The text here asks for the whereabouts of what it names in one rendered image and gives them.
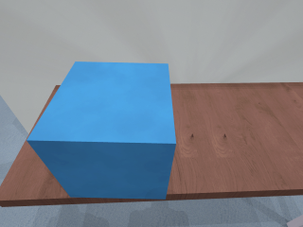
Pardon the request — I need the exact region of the carton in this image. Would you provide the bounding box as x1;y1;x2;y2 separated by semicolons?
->
27;61;176;200

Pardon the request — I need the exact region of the table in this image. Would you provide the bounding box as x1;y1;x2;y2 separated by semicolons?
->
0;82;303;227

